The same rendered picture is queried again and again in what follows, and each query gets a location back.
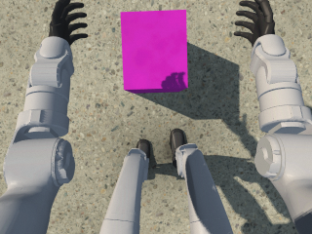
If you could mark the robot left upper arm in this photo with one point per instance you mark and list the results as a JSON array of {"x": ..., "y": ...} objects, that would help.
[{"x": 35, "y": 169}]

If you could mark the robot left forearm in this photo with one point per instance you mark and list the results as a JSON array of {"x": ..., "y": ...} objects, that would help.
[{"x": 47, "y": 93}]

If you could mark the robot right forearm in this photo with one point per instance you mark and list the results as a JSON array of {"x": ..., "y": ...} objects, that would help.
[{"x": 281, "y": 104}]

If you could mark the robot right hand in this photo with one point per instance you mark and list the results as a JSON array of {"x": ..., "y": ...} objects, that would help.
[{"x": 263, "y": 23}]

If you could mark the carton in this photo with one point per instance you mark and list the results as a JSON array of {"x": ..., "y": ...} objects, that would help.
[{"x": 154, "y": 51}]

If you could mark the robot right upper arm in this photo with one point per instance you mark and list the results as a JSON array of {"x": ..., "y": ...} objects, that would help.
[{"x": 286, "y": 159}]

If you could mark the robot left hand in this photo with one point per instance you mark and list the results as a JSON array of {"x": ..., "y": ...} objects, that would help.
[{"x": 60, "y": 24}]

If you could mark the robot right foot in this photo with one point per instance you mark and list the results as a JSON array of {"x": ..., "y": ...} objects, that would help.
[{"x": 176, "y": 140}]

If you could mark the robot left thigh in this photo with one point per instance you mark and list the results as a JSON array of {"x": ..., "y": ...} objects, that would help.
[{"x": 123, "y": 212}]

